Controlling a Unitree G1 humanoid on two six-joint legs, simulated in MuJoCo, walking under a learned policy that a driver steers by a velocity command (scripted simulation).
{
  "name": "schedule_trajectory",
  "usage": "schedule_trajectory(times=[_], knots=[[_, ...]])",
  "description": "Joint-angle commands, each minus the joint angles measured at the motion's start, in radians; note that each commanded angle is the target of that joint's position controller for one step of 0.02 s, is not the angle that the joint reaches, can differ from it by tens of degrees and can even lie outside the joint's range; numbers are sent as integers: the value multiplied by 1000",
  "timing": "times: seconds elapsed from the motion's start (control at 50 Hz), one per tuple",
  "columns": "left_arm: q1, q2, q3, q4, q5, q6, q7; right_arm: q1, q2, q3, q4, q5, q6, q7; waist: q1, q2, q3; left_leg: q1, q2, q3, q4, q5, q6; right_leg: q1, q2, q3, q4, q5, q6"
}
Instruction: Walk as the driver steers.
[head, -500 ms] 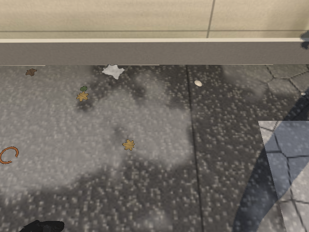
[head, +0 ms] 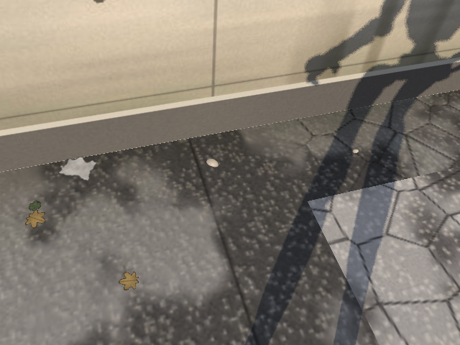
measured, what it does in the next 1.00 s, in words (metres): steps on the spot, turning right: right foot, then left foot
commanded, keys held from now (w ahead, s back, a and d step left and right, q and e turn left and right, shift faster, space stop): e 0.56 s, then no key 0.18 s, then w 0.20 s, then w+q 0.06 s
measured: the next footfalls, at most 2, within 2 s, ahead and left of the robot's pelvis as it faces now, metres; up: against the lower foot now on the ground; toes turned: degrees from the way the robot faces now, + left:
right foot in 0.30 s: +0.01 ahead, -0.14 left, +0.00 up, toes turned -12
left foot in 0.76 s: +0.08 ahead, +0.07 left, +0.00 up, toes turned -27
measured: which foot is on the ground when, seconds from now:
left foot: down 0.00-0.30, up 0.32-0.74, down 0.76-1.00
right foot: up 0.00-0.28, down 0.30-0.76, up 0.78-1.00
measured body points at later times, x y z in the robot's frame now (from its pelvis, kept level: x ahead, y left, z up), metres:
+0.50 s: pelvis -0.02 -0.04 +0.01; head +0.02 -0.08 +0.45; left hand +0.22 +0.19 -0.07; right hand +0.05 -0.36 -0.11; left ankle +0.03 +0.11 -0.65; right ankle -0.03 -0.13 -0.74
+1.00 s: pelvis +0.02 -0.03 +0.01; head +0.03 -0.03 +0.46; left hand +0.28 +0.14 -0.09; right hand -0.04 -0.32 -0.10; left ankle +0.05 +0.09 -0.74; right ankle -0.04 -0.16 -0.70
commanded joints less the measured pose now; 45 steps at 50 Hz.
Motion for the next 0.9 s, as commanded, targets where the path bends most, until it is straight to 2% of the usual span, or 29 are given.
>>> schedule_trajectory(times=[0.02, 0.04, 0.08, 0.14, 0.22, 0.26, 0.28, 0.3, 0.32, 0.34, 0.36, 0.38, 0.4, 0.42, 0.46, 0.54, 0.6, 0.66, 0.7, 0.72, 0.74, 0.76, 0.78, 0.8, 0.82, 0.84, 0.86, 0.9], knots=[[53, 78, 33, -43, -7, 14, 4, -63, -128, -33, -83, 11, -1, -13, 20, 178, -59, 148, 225, -146, -160, 378, 181, -98, -67, -39, 180, 47, 52], [25, 62, 27, -58, -11, 14, 3, -50, -131, -35, -79, 7, 4, -16, 5, 198, -55, 169, 214, -115, -166, 368, 185, -102, -76, -66, 133, 70, 59], [-31, 42, 19, -86, -12, 11, -1, -14, -147, -44, -68, 4, 15, -22, -31, 229, -70, 239, 234, -98, -165, 375, 204, -105, -102, -87, 25, 73, 70], [-54, 24, 7, -109, -5, 8, -17, -18, -187, -62, -63, 11, 23, -18, -45, 247, -101, 240, 269, -63, -159, 384, 215, 8, -140, -122, -141, 49, 58], [-30, 47, 18, -112, -6, 16, -34, -33, -212, -74, -52, 32, 21, -2, -36, 259, -107, 215, 301, -37, -136, 371, 207, 137, -136, -175, -333, 78, 14], [29, 42, 25, -93, -6, 17, -41, -56, -211, -76, -45, 51, 19, 0, 7, 238, -107, 180, 290, 1, -70, 336, 163, 250, -116, -207, -534, 213, -35], [69, 56, 34, -76, -4, 16, -36, -24, -184, -70, -28, 55, 16, 2, 19, 196, -113, 119, 261, 44, 1, 263, 109, 357, -96, -194, -634, 302, -68], [104, 124, 55, -77, -5, 12, -25, 17, -136, -59, -19, 31, 13, 7, 12, 14, -121, -57, 186, 140, 196, 50, 15, 523, -210, -10, -687, 555, -123], [96, 251, 77, -106, 12, 4, -15, -29, -85, -35, -85, -17, 11, 8, -2, -300, -101, -365, 32, 170, 465, -432, -80, 591, -481, 369, -684, 854, -314], [127, 200, 64, -107, 46, -22, -23, -128, -136, -52, -99, -1, 6, -2, 90, -190, -163, -374, 11, -1, 640, -471, -78, 524, -516, 402, -713, 788, -414], [84, 172, 49, -95, 47, -39, -23, -133, -157, -60, -94, 22, 10, -5, 57, -133, -124, -381, 27, -30, 688, -391, -63, 489, -460, 309, -719, 705, -371], [25, 147, 43, -93, 26, -45, -17, -110, -158, -65, -75, 22, 14, -11, 25, -92, -95, -381, 37, -39, 669, -301, -57, 463, -397, 244, -716, 628, -312], [-17, 120, 33, -98, 7, -43, -11, -98, -165, -70, -63, 13, 17, -17, 11, -83, -85, -380, 41, -44, 644, -240, -61, 451, -367, 217, -713, 611, -277], [-39, 111, 25, -100, 2, -38, -4, -81, -162, -71, -57, 8, 18, -18, -4, -92, -90, -336, 27, -37, 654, -192, -69, 415, -342, 192, -711, 651, -270], [-38, 106, 21, -99, 11, -32, 5, -57, -140, -67, -49, 15, 14, -10, -12, -90, -118, -291, 2, -28, 635, -136, -81, 404, -318, 177, -708, 657, -272], [-13, 126, 29, -87, 7, -25, 14, -98, -106, -51, -61, 20, 10, -2, 14, -93, -110, -255, -18, -39, 409, -111, -89, 424, -299, 223, -695, 543, -269], [-25, 131, 29, -88, 12, -20, 10, -92, -109, -48, -58, 26, 6, 8, 23, -112, -109, -169, -23, -39, 299, -133, -82, 384, -305, 264, -686, 471, -274], [-28, 121, 21, -78, 14, -15, -1, -87, -114, -47, -62, 33, 0, 19, 35, -121, -106, -86, -26, -26, 215, -157, -68, 357, -306, 307, -664, 503, -274], [-47, 109, 13, -72, 9, -12, -4, -63, -106, -45, -60, 34, -8, 29, 16, -113, -106, -20, -27, -18, 92, -115, -50, 355, -292, 325, -636, 530, -258], [-65, 95, 6, -72, 3, -11, -2, -34, -94, -43, -51, 30, -13, 33, -10, -105, -106, 54, -28, -7, -37, -19, -35, 335, -269, 317, -618, 516, -233], [-47, 71, -2, -64, 3, -14, -1, -20, -99, -42, -50, 17, -19, 34, -18, -77, -107, 141, 4, -32, -137, 115, -15, 295, -237, 303, -604, 441, -187], [-3, 21, -19, -58, 23, -20, 0, 8, -144, -44, -58, -5, -21, 30, 1, 56, -151, 248, 151, -167, -174, 200, 34, 225, -164, 218, -499, 206, -121], [39, 9, -19, -59, 22, -28, -1, -21, -173, -44, -45, -19, -18, 30, 65, 243, -112, 208, 253, -314, -198, 108, 159, 130, -40, 52, -430, -21, -66], [-9, 60, -10, -67, 28, -36, 2, -26, -147, -40, -55, -10, -22, 30, 15, 272, -81, 139, 308, -418, -281, -173, 242, 116, -72, 13, -338, -70, -28], [-63, 103, 6, -73, 14, -43, 1, 4, -166, -47, -47, 1, -24, 26, -25, 258, -25, 150, 301, -450, -330, -385, 246, 44, -84, -17, -224, -55, -14], [-75, 109, 15, -65, 9, -46, 1, 34, -192, -54, -32, 11, -24, 17, -36, 244, 12, 175, 297, -464, -350, -435, 237, -43, -91, -28, -129, -57, -3], [-62, 105, 19, -57, 10, -49, -2, 49, -190, -53, -22, 25, -27, 9, -33, 231, 37, 213, 289, -451, -349, -418, 226, -111, -113, -24, -77, -25, 2], [-53, 54, 6, -40, 5, -64, -15, 80, -164, -45, -13, 35, -30, 0, -40, 189, 35, 269, 241, -363, -347, -330, 198, -144, -134, -57, -101, 49, 0]])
